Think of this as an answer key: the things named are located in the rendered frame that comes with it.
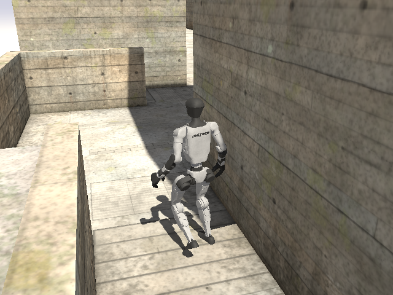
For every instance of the robot right forearm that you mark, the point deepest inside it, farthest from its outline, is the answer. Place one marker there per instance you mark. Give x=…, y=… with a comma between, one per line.
x=221, y=157

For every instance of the right robot hand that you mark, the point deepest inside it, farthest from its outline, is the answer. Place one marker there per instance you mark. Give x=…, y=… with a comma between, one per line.
x=222, y=168

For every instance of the humanoid robot head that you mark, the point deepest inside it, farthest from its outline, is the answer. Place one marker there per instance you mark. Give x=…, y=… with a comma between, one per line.
x=194, y=109

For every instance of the robot left foot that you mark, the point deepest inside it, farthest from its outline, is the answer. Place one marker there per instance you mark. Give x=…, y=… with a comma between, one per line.
x=192, y=244

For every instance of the right robot upper arm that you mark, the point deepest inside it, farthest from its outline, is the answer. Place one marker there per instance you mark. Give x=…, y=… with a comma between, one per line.
x=217, y=136

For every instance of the left robot hand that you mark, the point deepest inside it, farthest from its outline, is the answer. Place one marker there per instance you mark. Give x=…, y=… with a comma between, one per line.
x=155, y=179

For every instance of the robot left forearm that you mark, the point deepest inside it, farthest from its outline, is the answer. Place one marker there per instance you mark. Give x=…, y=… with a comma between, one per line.
x=167, y=167

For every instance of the left robot upper arm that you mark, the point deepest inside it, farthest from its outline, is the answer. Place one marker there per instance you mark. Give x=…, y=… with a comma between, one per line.
x=178, y=135

